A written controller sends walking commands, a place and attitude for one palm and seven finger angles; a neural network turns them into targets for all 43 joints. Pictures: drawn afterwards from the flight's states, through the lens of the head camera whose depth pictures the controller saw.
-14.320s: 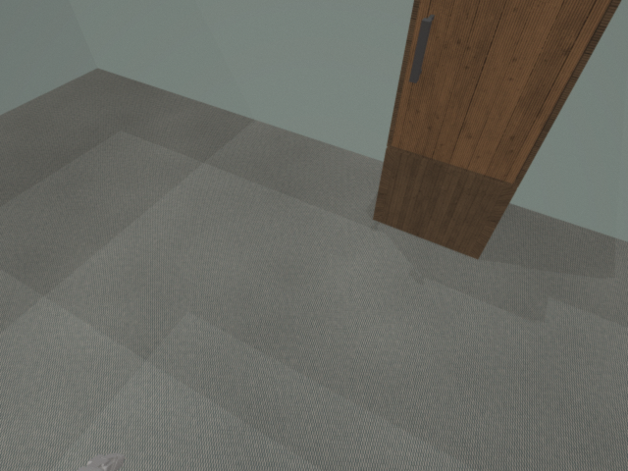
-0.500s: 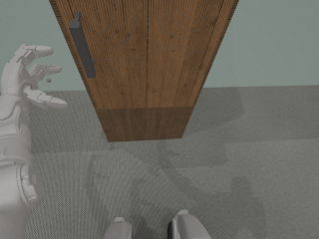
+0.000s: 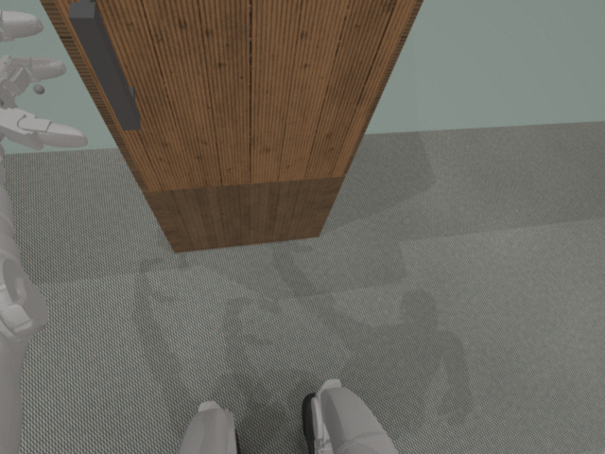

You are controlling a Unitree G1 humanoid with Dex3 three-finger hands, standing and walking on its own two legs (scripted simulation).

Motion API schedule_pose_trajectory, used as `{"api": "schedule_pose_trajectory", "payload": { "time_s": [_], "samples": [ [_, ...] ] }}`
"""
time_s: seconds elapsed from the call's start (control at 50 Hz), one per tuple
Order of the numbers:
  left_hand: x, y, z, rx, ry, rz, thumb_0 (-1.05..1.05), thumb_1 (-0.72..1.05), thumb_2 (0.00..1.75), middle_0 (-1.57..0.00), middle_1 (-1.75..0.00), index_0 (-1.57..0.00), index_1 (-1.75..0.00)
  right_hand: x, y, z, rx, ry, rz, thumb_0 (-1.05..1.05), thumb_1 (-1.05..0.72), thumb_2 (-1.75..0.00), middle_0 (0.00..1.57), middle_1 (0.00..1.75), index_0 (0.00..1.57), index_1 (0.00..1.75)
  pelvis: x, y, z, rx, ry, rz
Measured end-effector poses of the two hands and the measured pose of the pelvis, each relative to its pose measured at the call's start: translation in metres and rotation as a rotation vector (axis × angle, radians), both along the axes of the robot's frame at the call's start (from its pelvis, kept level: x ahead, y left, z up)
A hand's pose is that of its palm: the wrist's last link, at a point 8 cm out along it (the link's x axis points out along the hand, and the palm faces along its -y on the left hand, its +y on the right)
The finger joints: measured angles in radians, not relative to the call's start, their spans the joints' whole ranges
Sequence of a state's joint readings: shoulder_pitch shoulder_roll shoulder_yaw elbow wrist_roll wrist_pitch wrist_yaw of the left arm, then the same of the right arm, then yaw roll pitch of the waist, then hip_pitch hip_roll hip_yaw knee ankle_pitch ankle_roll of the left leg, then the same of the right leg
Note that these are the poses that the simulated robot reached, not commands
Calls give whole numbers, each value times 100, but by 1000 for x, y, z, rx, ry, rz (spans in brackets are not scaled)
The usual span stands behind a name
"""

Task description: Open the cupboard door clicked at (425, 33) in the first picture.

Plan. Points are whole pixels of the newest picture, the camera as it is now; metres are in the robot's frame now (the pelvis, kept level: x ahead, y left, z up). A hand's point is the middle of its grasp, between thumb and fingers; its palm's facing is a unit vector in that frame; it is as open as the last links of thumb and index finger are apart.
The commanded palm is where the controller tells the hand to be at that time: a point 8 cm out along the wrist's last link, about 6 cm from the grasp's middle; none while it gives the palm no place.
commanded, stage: move the hooked fingers beside the handle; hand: left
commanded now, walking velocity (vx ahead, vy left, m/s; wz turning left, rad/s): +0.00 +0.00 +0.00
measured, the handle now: (111, 63) +0.59 +0.18 +0.08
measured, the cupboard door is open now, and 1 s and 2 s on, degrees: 0 0 0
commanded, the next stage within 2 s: slide the fingers in behind the handle in 0.72 s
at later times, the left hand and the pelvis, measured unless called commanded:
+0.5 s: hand (50, 99) +0.53 +0.24 +0.09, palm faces +0.03 -1.00 +0.00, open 14.0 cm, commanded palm +0.51 +0.28 +0.08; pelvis +0.01 +0.00 +0.00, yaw +0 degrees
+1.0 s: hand (57, 96) +0.54 +0.23 +0.08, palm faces +0.02 -1.00 +0.00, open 14.0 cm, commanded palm +0.52 +0.26 +0.08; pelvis +0.01 +0.00 +0.00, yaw +0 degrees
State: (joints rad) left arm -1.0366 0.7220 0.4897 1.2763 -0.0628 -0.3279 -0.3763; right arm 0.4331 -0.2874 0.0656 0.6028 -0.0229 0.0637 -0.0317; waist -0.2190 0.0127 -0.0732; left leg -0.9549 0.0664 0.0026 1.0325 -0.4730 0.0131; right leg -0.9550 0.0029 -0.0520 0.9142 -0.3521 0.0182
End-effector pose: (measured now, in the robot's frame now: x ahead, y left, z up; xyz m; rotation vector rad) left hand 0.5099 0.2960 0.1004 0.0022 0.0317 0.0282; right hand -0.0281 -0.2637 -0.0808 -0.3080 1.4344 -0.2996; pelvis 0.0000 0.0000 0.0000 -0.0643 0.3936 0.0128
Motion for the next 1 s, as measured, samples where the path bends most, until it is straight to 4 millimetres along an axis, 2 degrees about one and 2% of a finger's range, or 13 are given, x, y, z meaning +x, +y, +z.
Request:
{"api": "schedule_pose_trajectory", "payload": {
  "time_s": [0.18, 0.28, 0.5, 0.6, 0.86, 1.0],
  "samples": [
    [4, 0, -14, -4, 27, 2, -1, -50, 30, -30, -120, -30, -120, 0, 12, 0, 29, 22, -22, 0, -90, -90, 21, 30, 21, 30, 7, 5, 1, -3, 8, -12],
    [2, 4, -13, 8, 0, 14, -1, -50, 30, -30, -120, -30, -120, 8, 15, -2, 36, 17, -20, 0, -90, -90, 21, 30, 21, 30, 10, 6, 1, -6, 8, -10],
    [-1, -5, -13, -4, 27, 4, -1, -50, 30, -30, -120, -30, -120, 32, 9, -5, 38, -31, 15, 0, -90, -90, 21, 30, 21, 30, 13, 3, 3, -5, -4, 3],
    [-1, -4, -14, 11, 13, 17, -1, -50, 30, -30, -120, -30, -120, 37, 4, -5, 25, -53, 22, 0, -90, -90, 21, 30, 21, 30, 11, 0, 0, -3, -1, 1],
    [-2, 1, -15, 10, 22, 15, -1, -50, 30, -30, -120, -30, -120, 24, -2, -5, 13, -18, 19, 0, -90, -90, 21, 30, 20, 30, 6, -3, -2, -5, 8, 5],
    [4, -11, -14, -2, 12, -10, -1, -50, 30, -30, -120, -29, -120, 14, -1, -5, 16, 14, 11, 0, -90, -90, 21, 30, 20, 30, 6, -2, -2, -6, 14, 8]
  ]
}}
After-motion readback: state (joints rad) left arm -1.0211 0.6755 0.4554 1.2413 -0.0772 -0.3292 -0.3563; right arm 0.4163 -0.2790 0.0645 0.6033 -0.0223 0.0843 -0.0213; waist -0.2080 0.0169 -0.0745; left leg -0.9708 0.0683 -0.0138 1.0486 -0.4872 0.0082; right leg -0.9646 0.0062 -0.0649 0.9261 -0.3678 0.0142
